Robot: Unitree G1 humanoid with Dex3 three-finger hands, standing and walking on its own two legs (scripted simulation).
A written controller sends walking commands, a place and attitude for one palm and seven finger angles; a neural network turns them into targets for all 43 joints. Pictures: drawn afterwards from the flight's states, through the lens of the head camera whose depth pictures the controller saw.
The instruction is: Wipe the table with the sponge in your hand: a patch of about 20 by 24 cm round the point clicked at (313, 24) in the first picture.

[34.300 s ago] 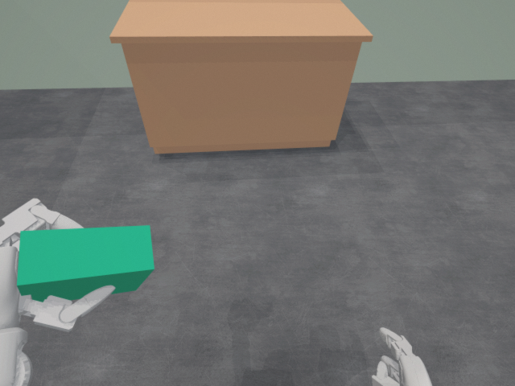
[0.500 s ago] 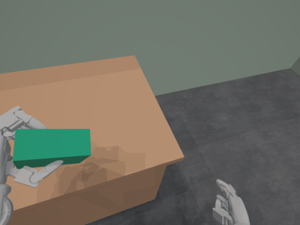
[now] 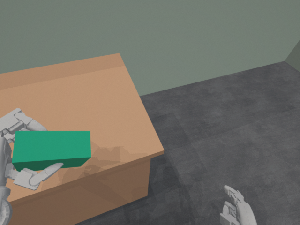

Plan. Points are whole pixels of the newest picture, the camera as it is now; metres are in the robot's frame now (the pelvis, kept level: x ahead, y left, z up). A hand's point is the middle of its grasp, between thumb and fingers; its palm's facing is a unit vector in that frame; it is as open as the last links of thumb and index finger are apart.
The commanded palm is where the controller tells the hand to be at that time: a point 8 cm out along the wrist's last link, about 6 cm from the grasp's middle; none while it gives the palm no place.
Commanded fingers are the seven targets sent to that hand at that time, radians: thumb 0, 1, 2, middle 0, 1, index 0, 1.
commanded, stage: shuffle to correct the standing spot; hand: left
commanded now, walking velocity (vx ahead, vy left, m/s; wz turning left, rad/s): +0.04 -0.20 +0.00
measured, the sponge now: (64, 151) +0.24 +0.20 +0.12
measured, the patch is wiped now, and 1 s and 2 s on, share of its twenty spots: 0.00 0.00 0.00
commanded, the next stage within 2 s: come to a stop and stand still in 0.12 s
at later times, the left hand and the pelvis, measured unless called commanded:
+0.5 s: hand (41, 142) +0.24 +0.24 +0.16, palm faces +0.34 -0.85 -0.41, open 9.6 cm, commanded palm +0.18 +0.28 +0.18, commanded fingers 0.00 0.10 1.30 -1.20 -1.60 -1.20 -1.60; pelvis +0.02 -0.01 +0.00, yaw +1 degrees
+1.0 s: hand (15, 143) +0.23 +0.29 +0.16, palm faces +0.37 -0.85 -0.38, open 9.6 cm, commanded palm +0.17 +0.32 +0.18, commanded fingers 0.00 0.10 1.30 -1.20 -1.60 -1.20 -1.60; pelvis +0.02 +0.04 +0.01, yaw +1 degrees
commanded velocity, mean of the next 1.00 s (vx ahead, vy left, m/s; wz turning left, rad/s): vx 0.00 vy -0.03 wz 0.00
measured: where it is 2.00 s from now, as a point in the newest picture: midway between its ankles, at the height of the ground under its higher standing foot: outside the picture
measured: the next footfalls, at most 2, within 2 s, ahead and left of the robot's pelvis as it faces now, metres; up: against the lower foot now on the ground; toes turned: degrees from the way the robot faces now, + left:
none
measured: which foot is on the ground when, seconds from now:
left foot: down 0.00-1.00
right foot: down 0.00-1.00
